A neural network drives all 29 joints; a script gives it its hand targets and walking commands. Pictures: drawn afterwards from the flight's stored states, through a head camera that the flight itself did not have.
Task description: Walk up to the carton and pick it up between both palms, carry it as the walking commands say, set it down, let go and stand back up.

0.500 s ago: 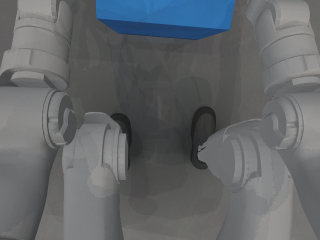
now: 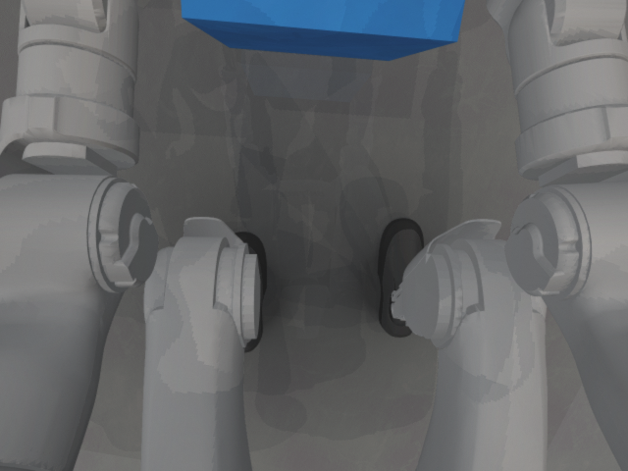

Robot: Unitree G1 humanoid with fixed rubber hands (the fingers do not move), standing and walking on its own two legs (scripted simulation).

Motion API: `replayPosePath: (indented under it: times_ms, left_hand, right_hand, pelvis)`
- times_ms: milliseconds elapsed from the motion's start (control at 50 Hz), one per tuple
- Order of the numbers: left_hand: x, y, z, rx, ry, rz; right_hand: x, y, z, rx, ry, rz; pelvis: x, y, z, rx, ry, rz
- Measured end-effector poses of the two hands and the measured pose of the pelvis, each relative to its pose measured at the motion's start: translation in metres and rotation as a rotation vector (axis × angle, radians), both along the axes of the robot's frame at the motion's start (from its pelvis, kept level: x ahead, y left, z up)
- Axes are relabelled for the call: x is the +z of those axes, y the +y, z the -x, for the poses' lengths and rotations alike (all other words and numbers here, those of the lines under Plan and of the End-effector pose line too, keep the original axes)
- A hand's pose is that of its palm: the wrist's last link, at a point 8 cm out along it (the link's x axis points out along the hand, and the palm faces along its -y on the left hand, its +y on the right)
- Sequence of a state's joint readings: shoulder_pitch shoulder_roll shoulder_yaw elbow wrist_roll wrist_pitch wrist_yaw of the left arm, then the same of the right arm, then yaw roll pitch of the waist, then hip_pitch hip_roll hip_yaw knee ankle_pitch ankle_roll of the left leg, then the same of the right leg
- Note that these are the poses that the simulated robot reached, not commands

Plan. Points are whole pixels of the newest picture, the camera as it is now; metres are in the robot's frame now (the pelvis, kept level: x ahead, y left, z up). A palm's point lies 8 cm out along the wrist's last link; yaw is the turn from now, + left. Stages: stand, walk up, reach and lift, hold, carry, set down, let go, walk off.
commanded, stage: reach and lift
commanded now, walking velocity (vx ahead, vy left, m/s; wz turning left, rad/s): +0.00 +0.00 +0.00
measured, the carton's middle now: out of the picture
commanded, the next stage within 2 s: none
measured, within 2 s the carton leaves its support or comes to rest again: neither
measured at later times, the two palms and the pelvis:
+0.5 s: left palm out of the picture +0.57 +0.17 -0.07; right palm out of the picture +0.58 -0.13 -0.07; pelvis +0.00 +0.00 +0.04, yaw +1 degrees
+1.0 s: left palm out of the picture +0.55 +0.17 +0.03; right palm out of the picture +0.55 -0.13 +0.03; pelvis +0.03 +0.00 +0.10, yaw +2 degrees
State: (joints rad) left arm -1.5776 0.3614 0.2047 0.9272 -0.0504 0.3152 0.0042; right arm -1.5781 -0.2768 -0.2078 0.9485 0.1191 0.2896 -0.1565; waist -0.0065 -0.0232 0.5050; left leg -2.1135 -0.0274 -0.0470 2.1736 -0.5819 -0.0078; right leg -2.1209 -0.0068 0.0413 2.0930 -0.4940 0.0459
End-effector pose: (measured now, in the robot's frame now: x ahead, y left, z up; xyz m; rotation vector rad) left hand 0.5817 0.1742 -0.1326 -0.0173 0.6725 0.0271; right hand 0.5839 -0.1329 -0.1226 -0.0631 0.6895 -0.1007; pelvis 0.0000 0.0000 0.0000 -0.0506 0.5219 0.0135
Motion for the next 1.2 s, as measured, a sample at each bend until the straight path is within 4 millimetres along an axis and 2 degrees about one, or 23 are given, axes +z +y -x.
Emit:
replayPosePath:
  times_ms: [180, 300, 600, 740, 820, 920, 1020, 1200]
  left_hand:
    - [0.020, -0.005, 0.000, 0.000, 0.000, 0.007]
    - [0.029, -0.008, 0.007, 0.024, 0.014, -0.004]
    - [0.084, -0.009, 0.013, 0.095, -0.017, -0.021]
    - [0.109, -0.011, 0.028, 0.109, 0.004, -0.026]
    - [0.132, -0.011, 0.035, 0.116, 0.005, -0.022]
    - [0.158, -0.009, 0.035, 0.118, -0.008, -0.013]
    - [0.169, -0.005, 0.036, 0.108, -0.006, -0.017]
    - [0.186, -0.002, 0.046, 0.111, -0.007, -0.017]
  right_hand:
    - [0.022, -0.001, -0.004, -0.024, 0.005, 0.070]
    - [0.028, -0.002, 0.001, -0.019, 0.025, 0.066]
    - [0.069, 0.002, 0.016, -0.046, 0.028, 0.069]
    - [0.099, 0.002, 0.026, -0.038, 0.040, 0.085]
    - [0.123, 0.001, 0.030, -0.033, 0.036, 0.079]
    - [0.148, 0.000, 0.029, 0.004, 0.026, 0.052]
    - [0.156, 0.002, 0.030, 0.024, 0.034, 0.041]
    - [0.169, 0.006, 0.045, 0.012, 0.051, 0.031]
  pelvis:
    - [0.011, 0.003, -0.003, 0.014, 0.021, 0.015]
    - [0.020, 0.001, -0.006, 0.018, 0.043, 0.014]
    - [0.047, -0.004, -0.007, 0.028, 0.068, 0.008]
    - [0.064, -0.004, -0.015, 0.030, 0.128, 0.011]
    - [0.075, -0.005, -0.020, 0.031, 0.167, 0.012]
    - [0.088, -0.005, -0.024, 0.034, 0.211, 0.013]
    - [0.100, -0.004, -0.026, 0.042, 0.244, 0.019]
    - [0.117, 0.000, -0.032, 0.055, 0.253, 0.033]
